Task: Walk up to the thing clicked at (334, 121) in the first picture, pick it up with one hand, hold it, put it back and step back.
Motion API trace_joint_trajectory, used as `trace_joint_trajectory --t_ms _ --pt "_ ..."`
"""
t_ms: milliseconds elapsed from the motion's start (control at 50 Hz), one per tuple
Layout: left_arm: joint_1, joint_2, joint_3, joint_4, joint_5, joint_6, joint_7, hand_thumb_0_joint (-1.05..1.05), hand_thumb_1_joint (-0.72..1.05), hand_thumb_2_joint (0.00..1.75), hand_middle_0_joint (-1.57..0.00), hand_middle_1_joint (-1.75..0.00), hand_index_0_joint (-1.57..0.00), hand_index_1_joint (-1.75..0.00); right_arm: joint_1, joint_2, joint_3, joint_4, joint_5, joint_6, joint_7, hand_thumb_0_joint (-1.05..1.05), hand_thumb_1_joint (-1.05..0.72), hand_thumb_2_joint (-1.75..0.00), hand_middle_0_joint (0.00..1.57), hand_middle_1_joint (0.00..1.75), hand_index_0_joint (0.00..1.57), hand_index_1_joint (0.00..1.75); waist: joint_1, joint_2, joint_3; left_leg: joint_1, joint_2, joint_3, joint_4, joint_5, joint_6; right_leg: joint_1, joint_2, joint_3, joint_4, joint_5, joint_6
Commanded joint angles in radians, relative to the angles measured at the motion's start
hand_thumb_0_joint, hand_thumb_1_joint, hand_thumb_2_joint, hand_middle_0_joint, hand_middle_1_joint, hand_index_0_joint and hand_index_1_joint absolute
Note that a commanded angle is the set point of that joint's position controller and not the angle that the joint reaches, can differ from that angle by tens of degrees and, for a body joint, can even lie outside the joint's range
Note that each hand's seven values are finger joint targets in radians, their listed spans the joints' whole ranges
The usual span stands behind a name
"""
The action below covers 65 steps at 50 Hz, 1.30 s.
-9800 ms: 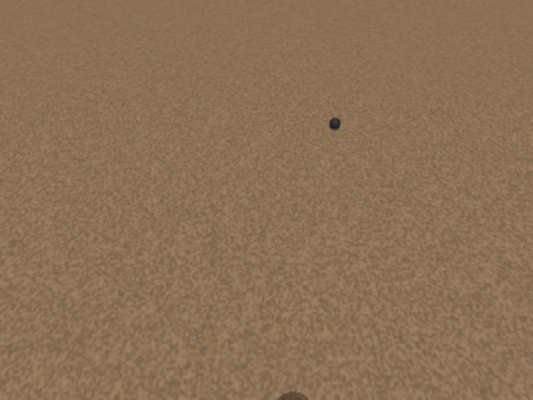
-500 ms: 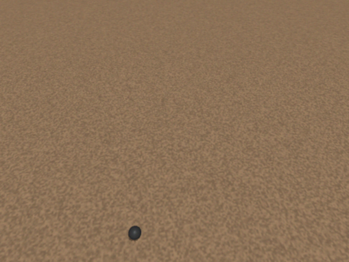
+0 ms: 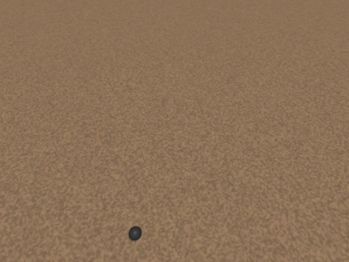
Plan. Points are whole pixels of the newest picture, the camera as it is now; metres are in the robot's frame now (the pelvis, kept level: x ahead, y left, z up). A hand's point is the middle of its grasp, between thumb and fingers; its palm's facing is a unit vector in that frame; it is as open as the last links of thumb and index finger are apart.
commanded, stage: rise first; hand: left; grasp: from above
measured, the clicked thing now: (135, 233) +0.41 +0.22 -0.75
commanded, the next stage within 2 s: none
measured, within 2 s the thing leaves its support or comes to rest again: neither
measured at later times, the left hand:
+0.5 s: hand out of the picture +0.14 +0.25 -0.19, palm faces -0.08 -0.92 -0.39, open 12.6 cm
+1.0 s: hand out of the picture +0.12 +0.27 -0.26, palm faces -0.22 -0.84 -0.49, open 14.1 cm
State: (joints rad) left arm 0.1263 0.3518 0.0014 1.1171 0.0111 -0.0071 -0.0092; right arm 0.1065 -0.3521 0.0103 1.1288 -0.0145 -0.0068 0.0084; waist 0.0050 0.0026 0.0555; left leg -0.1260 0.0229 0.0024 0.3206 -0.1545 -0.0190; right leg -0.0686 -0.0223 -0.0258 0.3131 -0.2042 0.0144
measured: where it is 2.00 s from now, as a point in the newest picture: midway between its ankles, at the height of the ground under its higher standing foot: outside the picture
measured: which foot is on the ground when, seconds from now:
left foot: down 0.00-1.00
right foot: down 0.00-1.00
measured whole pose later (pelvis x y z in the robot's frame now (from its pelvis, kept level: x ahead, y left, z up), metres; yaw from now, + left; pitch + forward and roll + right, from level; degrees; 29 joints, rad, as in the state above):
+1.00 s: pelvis -0.03 +0.02 -0.12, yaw -1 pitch +20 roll -3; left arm 0.26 0.32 0.11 0.42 0.30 0.20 0.02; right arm 0.18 -0.23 -0.02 0.53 0.00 -0.16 -0.02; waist -0.02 0.01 -0.13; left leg -1.09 0.04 -0.03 1.28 -0.54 0.00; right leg -1.01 -0.01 -0.02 1.24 -0.58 0.03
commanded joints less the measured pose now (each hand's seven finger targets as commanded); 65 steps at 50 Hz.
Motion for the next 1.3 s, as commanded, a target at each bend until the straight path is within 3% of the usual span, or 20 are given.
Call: trace_joint_trajectory --t_ms 0,40,60,80,100,120,160,240,300,400,500,620,700,880,920,980,1040,1100,1160,1280 --pt "-0.031 0.220 0.042 -0.052 -0.001 -0.021 0.018 0.00 0.90 0.90 -0.20 -0.30 -0.20 -0.30 -0.043 -0.213 -0.045 -0.054 0.005 -0.022 -0.014 0.00 -0.90 -0.90 0.20 0.30 0.20 0.30 -0.002 -0.004 -0.076 0.041 0.113 -0.095 -0.045 0.134 0.034 -0.027 -0.118 0.086 -0.058 0.106 -0.032" --pt "-0.029 0.221 0.042 -0.052 0.002 -0.022 0.017 0.00 0.82 0.95 -0.17 -0.38 -0.16 -0.38 -0.044 -0.213 -0.045 -0.056 0.004 -0.022 -0.015 0.00 -0.95 -0.93 0.20 0.31 0.20 0.31 -0.004 -0.011 -0.075 0.040 0.107 -0.089 -0.038 0.131 0.034 -0.031 -0.118 0.087 -0.062 0.124 -0.029" --pt "-0.380 0.056 0.043 -0.403 -0.055 -0.115 0.032 0.00 0.74 1.00 -0.18 -0.46 -0.14 -0.46 -0.016 -0.051 -0.002 -0.338 0.075 -0.074 -0.037 0.00 -0.99 -0.92 0.20 0.30 0.20 0.30 -0.123 0.050 -0.008 -0.078 -0.031 0.051 0.029 -0.021 0.027 -0.267 0.012 0.022 0.023 0.077 -0.021" --pt "-0.475 0.100 0.057 -0.354 -0.057 -0.110 0.040 0.00 0.66 0.96 -0.21 -0.54 -0.17 -0.54 0.032 -0.078 -0.008 -0.278 0.077 -0.071 -0.048 0.00 -0.94 -0.91 0.20 0.30 0.20 0.30 -0.094 0.020 -0.043 -0.063 -0.035 0.041 0.039 -0.043 0.029 -0.226 0.011 0.007 0.028 0.043 -0.021" --pt "-0.306 0.192 0.116 -0.184 -0.029 -0.075 0.043 0.00 0.58 0.92 -0.19 -0.62 -0.18 -0.62 0.079 -0.111 -0.032 -0.283 0.079 -0.059 -0.062 0.00 -0.92 -0.91 0.20 0.30 0.20 0.30 -0.071 -0.039 -0.048 -0.088 -0.028 0.042 0.062 -0.042 0.033 -0.220 0.017 -0.005 0.040 0.023 -0.020" --pt "-0.252 0.198 0.128 -0.096 -0.014 -0.051 0.032 0.00 0.50 0.91 -0.18 -0.70 -0.17 -0.70 0.095 -0.110 -0.041 -0.293 0.073 -0.052 -0.063 0.00 -0.92 -0.91 0.20 0.30 0.20 0.30 -0.060 -0.071 -0.071 -0.123 -0.035 0.040 0.102 -0.033 0.037 -0.239 0.021 -0.007 0.064 0.015 -0.023" --pt "-0.331 0.248 0.167 -0.110 0.027 -0.057 0.011 0.00 0.34 0.91 -0.13 -0.86 -0.15 -0.85 0.100 -0.110 -0.066 -0.348 0.054 -0.061 -0.066 0.00 -0.93 -0.91 0.20 0.30 0.20 0.30 -0.035 -0.056 -0.173 -0.152 -0.030 0.032 0.172 -0.009 0.035 -0.259 0.020 -0.003 0.148 0.044 -0.026" --pt "-0.092 0.201 0.207 -0.108 0.106 -0.012 -0.007 0.00 0.02 0.98 -0.02 -1.07 -0.05 -1.04 0.142 -0.082 -0.096 -0.440 0.032 -0.068 -0.047 0.00 -0.92 -0.91 0.20 0.30 0.20 0.30 0.028 0.053 -0.308 -0.220 -0.044 0.033 0.263 0.061 0.017 -0.266 0.022 0.001 0.261 0.086 -0.039" --pt "-0.093 0.172 0.194 -0.185 0.127 0.057 0.011 0.00 -0.22 0.97 -0.04 -1.09 -0.06 -1.07 0.126 -0.077 -0.099 -0.505 0.039 -0.069 -0.043 0.00 -0.90 -0.90 0.20 0.30 0.20 0.30 0.007 0.034 -0.295 -0.246 -0.045 0.031 0.278 0.072 0.019 -0.293 0.026 -0.003 0.263 0.093 -0.033" --pt "-0.114 0.162 0.195 -0.297 0.159 0.121 0.029 0.00 -0.55 0.98 -0.07 -1.08 -0.07 -1.08 0.108 -0.060 -0.099 -0.575 0.037 -0.090 -0.033 0.00 -0.89 -0.90 0.20 0.30 0.20 0.30 -0.004 0.000 -0.253 -0.366 -0.028 0.020 0.367 -0.046 0.022 -0.433 0.037 -0.013 0.346 -0.045 -0.032" --pt "-0.075 0.159 0.212 -0.434 0.191 0.111 0.036 0.00 -0.56 0.98 -0.07 -1.09 -0.07 -1.09 0.145 -0.053 -0.110 -0.610 0.028 -0.125 -0.034 0.00 -0.88 -0.90 0.20 0.30 0.20 0.30 -0.020 0.031 -0.347 -0.433 -0.014 0.011 0.507 0.008 0.024 -0.534 0.035 -0.007 0.497 0.012 -0.029" --pt "0.022 0.136 0.194 -0.620 0.223 0.121 0.037 0.00 -0.57 1.00 -0.06 -1.09 -0.05 -1.10 0.120 -0.040 -0.110 -0.654 0.023 -0.153 -0.040 0.00 -0.88 -0.90 0.20 0.30 0.20 0.30 -0.020 0.069 -0.373 -0.507 0.000 -0.008 0.577 -0.095 0.022 -0.648 0.036 -0.008 0.581 -0.096 -0.034" --pt "0.099 0.131 0.194 -0.693 0.242 0.155 0.041 0.00 -0.55 0.97 -0.06 -1.09 -0.06 -1.09 0.117 -0.042 -0.112 -0.673 0.019 -0.164 -0.044 0.00 -0.88 -0.90 0.20 0.30 0.20 0.30 -0.026 0.076 -0.411 -0.535 0.005 -0.015 0.631 -0.053 0.021 -0.691 0.038 -0.012 0.634 -0.065 -0.033" --pt "0.174 0.127 0.191 -0.813 0.282 0.184 0.052 0.00 -0.54 0.95 -0.06 -1.10 -0.07 -1.09 0.086 -0.032 -0.102 -0.715 0.017 -0.195 -0.041 0.00 -0.89 -0.90 0.20 0.30 0.20 0.30 -0.023 0.081 -0.438 -0.670 0.004 -0.036 0.742 -0.130 0.025 -0.831 0.039 -0.017 0.757 -0.132 -0.035" --pt "0.142 0.139 0.182 -0.834 0.289 0.184 0.052 0.00 -0.54 0.95 -0.06 -1.11 -0.07 -1.09 0.083 -0.035 -0.102 -0.716 0.019 -0.199 -0.041 0.00 -0.89 -0.90 0.20 0.30 0.20 0.30 -0.040 0.070 -0.434 -0.706 0.005 -0.036 0.769 -0.178 0.027 -0.869 0.039 -0.015 0.775 -0.160 -0.032" --pt "0.071 0.147 0.172 -0.807 0.334 0.161 0.054 0.00 -0.55 0.95 -0.05 -1.10 -0.06 -1.09 0.069 -0.038 -0.099 -0.709 0.020 -0.214 -0.040 0.00 -0.89 -0.90 0.20 0.30 0.20 0.30 -0.055 0.065 -0.430 -0.788 0.001 -0.041 0.842 -0.209 0.030 -0.963 0.039 -0.013 0.841 -0.187 -0.034" --pt "0.007 0.173 0.182 -0.728 0.398 0.109 0.062 0.00 -0.51 0.95 -0.04 -1.10 -0.05 -1.09 0.051 -0.052 -0.101 -0.683 0.017 -0.230 -0.027 0.00 -0.85 -0.89 0.20 0.30 0.20 0.30 -0.036 0.092 -0.443 -0.855 0.006 -0.068 0.901 -0.233 0.019 -1.092 0.036 -0.013 0.956 -0.233 -0.042" --pt "-0.094 0.163 0.139 -0.697 0.468 0.040 0.079 0.00 -0.50 0.98 -0.03 -1.09 -0.04 -1.09 0.049 -0.060 -0.110 -0.666 0.018 -0.245 -0.014 0.00 -0.83 -0.88 0.20 0.30 0.20 0.30 -0.055 0.085 -0.521 -0.923 0.001 -0.069 0.996 -0.251 0.020 -1.194 0.036 -0.013 1.050 -0.239 -0.042" --pt "-0.167 0.225 0.167 -0.654 0.535 -0.018 0.114 0.00 -0.49 0.98 -0.04 -1.09 -0.04 -1.08 0.031 -0.078 -0.119 -0.640 0.017 -0.252 -0.008 0.00 -0.84 -0.88 0.20 0.30 0.20 0.30 -0.038 0.104 -0.577 -1.011 -0.005 -0.056 1.077 -0.291 0.020 -1.274 0.038 -0.005 1.124 -0.261 -0.044" --pt "-0.289 0.307 0.192 -0.546 0.657 -0.092 0.175 0.00 -0.52 1.01 -0.04 -1.08 -0.04 -1.08 0.040 -0.098 -0.134 -0.578 0.013 -0.235 0.012 0.00 -0.84 -0.89 0.20 0.30 0.20 0.30 -0.011 0.091 -0.739 -1.119 -0.008 -0.047 1.267 -0.200 0.027 -1.407 0.045 -0.010 1.278 -0.205 -0.044"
